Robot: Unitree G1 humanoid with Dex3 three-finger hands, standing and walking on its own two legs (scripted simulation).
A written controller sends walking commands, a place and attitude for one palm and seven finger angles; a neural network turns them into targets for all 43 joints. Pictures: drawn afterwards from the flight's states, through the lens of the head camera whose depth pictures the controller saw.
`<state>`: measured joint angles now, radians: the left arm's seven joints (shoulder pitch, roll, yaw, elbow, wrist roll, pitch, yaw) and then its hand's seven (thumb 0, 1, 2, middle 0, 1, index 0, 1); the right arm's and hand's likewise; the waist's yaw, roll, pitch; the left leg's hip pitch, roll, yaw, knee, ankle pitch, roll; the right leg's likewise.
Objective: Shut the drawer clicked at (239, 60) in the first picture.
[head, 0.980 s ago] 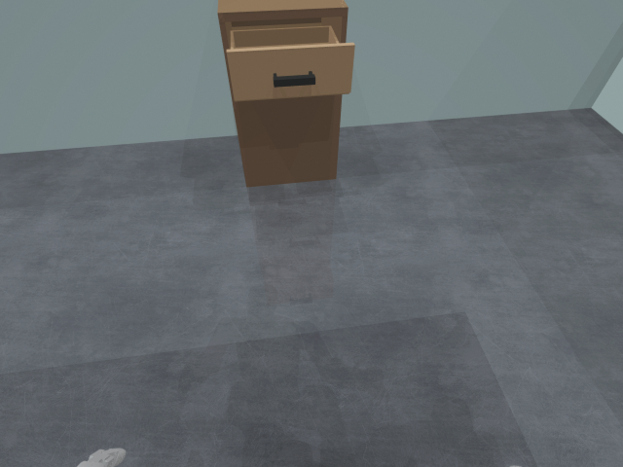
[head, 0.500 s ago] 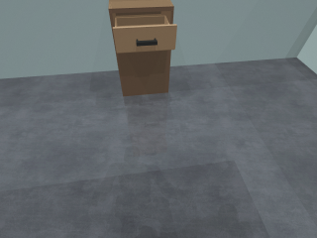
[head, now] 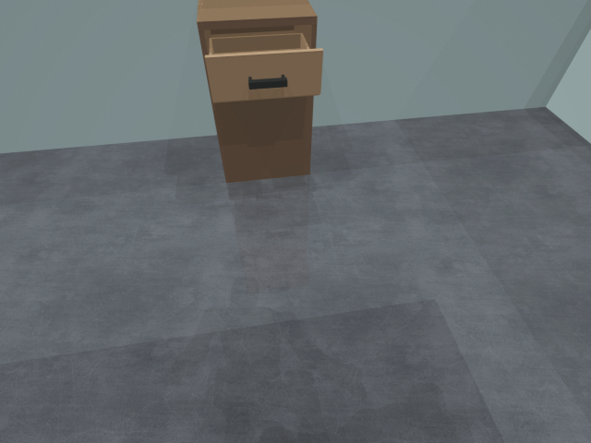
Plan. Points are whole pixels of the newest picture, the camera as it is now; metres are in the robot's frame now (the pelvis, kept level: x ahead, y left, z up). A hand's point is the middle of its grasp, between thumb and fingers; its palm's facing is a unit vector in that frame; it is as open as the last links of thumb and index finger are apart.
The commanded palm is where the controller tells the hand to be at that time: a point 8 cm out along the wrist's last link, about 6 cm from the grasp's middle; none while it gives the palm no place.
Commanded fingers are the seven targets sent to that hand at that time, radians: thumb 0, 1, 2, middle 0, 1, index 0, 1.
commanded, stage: look at it before walking up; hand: left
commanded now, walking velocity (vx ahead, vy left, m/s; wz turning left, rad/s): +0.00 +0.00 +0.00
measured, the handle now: (267, 80) +1.24 +0.16 -0.11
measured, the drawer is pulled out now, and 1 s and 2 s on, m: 0.23 0.23 0.23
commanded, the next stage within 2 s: walk to a spot facing it in 0.46 s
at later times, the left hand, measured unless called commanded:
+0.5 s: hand out of the picture +0.07 +0.25 -0.16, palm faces -0.03 -0.94 -0.33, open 7.3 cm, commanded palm none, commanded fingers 0.00 0.90 0.90 -0.20 -0.30 -0.20 -0.30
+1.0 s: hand out of the picture +0.06 +0.16 -0.19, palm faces -0.03 -0.98 -0.19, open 7.3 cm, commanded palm none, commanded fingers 0.00 0.90 0.90 -0.20 -0.30 -0.20 -0.30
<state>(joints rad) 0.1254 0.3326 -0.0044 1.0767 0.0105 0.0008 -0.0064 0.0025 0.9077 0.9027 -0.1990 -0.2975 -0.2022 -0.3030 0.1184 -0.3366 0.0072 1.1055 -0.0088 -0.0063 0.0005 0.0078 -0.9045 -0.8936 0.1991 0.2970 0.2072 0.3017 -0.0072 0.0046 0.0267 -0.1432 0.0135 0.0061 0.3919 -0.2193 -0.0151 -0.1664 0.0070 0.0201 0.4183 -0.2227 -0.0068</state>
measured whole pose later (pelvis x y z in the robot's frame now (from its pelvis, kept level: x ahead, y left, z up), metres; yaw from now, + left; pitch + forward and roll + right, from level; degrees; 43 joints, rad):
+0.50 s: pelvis +0.00 +0.00 +0.00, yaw +0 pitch -2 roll +0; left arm 0.15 0.33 0.00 1.09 0.01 0.00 -0.01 0.00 0.91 0.90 -0.20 -0.30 -0.20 -0.30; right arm 0.12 -0.34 0.01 1.11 -0.01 -0.01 0.00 0.01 -0.90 -0.89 0.20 0.30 0.21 0.30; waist 0.00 0.00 0.03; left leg -0.14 0.01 0.01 0.37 -0.21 -0.01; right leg -0.16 0.01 0.02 0.39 -0.21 -0.01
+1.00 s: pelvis +0.08 -0.02 -0.02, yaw -6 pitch +0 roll +0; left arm 0.41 0.16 0.03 1.06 0.03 -0.05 -0.01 0.00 0.91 0.90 -0.20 -0.30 -0.20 -0.30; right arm 0.32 -0.20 -0.02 1.12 -0.02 0.01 0.00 0.01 -0.91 -0.89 0.20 0.30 0.20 0.30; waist 0.03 0.03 0.02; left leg -0.34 0.07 0.07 1.06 -0.51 -0.02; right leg -0.18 0.06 0.02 0.61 -0.43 -0.05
